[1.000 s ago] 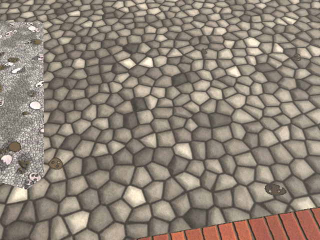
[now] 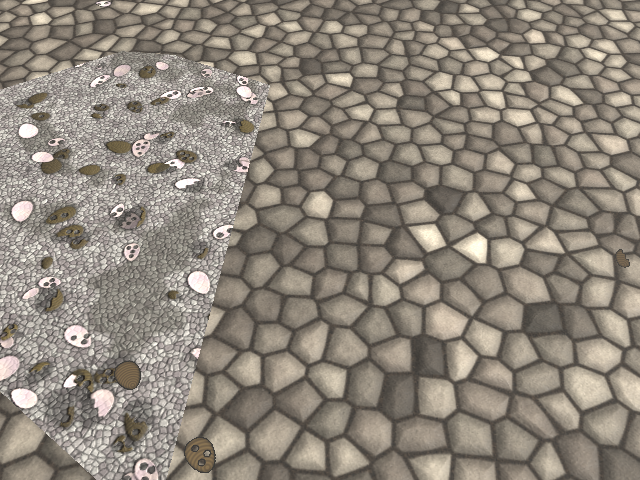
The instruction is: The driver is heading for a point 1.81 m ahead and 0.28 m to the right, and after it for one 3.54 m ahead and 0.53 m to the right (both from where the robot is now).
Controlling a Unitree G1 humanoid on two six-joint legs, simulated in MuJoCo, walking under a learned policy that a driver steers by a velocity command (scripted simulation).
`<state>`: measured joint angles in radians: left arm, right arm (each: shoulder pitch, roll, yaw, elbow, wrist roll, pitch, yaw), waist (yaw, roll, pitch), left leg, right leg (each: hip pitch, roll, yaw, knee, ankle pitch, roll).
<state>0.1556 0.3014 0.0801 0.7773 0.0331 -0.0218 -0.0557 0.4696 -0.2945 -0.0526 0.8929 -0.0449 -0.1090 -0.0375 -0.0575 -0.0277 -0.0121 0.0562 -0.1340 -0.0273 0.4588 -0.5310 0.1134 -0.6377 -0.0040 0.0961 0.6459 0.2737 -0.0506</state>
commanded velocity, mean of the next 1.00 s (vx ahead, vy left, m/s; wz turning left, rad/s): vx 0.50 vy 0.00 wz -0.30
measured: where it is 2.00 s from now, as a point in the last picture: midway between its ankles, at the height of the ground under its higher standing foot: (375, 289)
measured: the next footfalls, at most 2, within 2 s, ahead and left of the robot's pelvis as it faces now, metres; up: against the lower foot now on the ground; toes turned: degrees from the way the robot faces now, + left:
right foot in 0.16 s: +0.30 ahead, -0.13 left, -0.15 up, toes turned -7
left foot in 0.60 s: +0.56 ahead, -0.01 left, -0.15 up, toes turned -22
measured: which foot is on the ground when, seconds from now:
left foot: down 0.00-0.18, up 0.20-0.58, down 0.60-1.00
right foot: up 0.00-0.14, down 0.16-0.62, up 0.64-1.00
